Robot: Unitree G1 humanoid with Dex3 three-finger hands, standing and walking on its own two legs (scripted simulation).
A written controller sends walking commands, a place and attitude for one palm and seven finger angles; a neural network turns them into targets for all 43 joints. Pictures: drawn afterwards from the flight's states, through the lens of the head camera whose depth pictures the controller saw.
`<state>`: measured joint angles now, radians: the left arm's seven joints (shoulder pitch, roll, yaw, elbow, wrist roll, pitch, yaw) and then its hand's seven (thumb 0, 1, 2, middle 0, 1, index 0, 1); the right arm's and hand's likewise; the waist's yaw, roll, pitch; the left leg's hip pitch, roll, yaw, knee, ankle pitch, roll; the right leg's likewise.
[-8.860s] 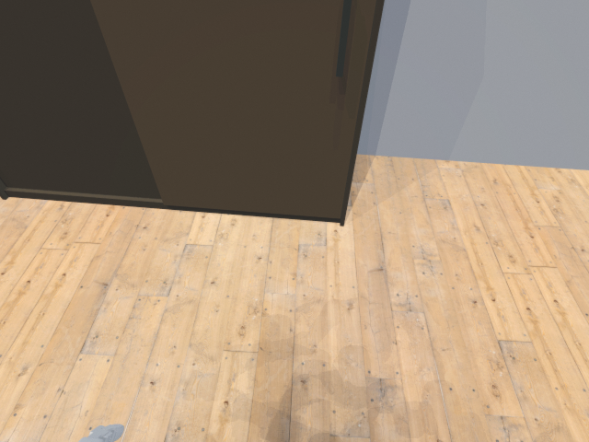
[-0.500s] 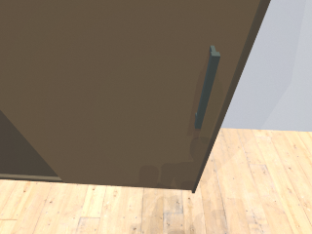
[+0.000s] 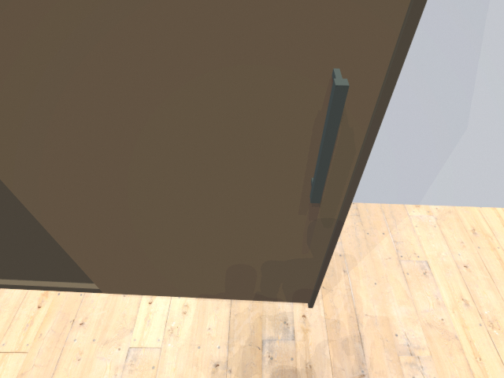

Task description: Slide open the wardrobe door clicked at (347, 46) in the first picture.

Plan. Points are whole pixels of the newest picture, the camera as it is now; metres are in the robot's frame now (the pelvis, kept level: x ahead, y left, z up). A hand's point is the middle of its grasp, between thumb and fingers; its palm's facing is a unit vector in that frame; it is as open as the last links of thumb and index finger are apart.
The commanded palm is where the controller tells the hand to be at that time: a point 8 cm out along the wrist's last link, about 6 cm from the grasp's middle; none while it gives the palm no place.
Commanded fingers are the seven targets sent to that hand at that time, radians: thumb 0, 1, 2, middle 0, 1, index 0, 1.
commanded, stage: look again from close up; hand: right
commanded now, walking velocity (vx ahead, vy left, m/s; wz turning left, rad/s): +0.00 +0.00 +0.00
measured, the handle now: (324, 144) +0.50 -0.11 +0.11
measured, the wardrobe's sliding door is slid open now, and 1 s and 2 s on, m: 0.00 0.00 0.00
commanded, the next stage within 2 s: raise the hand with hooked fingers in 0.10 s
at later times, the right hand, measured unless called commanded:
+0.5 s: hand (380, 333) +0.20 -0.17 +0.01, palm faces +0.00 +1.00 -0.04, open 8.0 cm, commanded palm +0.12 -0.25 -0.03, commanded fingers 0.00 -0.53 -0.74 0.23 0.54 0.23 0.54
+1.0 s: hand (422, 334) +0.19 -0.22 +0.03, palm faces +0.04 +1.00 -0.05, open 10.9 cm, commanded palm +0.15 -0.27 +0.03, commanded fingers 0.00 0.06 -0.49 0.27 0.92 0.27 0.92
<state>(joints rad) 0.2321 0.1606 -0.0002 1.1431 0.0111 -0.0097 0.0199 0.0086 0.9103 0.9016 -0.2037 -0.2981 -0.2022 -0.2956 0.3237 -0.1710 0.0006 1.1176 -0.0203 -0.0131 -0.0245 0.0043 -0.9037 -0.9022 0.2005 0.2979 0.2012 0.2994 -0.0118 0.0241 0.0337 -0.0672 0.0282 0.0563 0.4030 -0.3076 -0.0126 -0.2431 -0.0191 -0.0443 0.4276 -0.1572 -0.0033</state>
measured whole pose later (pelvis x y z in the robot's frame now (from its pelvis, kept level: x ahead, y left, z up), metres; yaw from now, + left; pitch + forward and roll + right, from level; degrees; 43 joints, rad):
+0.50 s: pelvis -0.03 +0.01 -0.05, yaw +0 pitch +7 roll +0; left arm 0.16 0.22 0.04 0.64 -0.02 -0.22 0.01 0.02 0.91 0.90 -0.21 -0.30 -0.20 -0.30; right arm 0.31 -0.19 -0.16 0.16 0.24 -0.51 0.25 0.01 -0.75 -0.83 0.21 0.40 0.21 0.40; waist 0.03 0.00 -0.12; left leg -0.53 0.03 0.05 0.91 -0.50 0.00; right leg -0.68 -0.04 -0.04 0.86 -0.30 0.00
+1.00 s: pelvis -0.03 +0.01 -0.05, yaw +0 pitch +7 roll +2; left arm 0.27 0.19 -0.02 0.61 -0.04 -0.23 0.09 0.02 0.90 0.90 -0.21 -0.30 -0.21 -0.30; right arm 0.36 -0.31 -0.31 0.01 0.36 -0.25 0.34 0.01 -0.16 -0.59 0.26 0.77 0.26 0.77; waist 0.01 -0.04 -0.10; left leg -0.51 0.00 0.08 0.88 -0.50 0.01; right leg -0.69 -0.07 0.00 0.89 -0.32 0.01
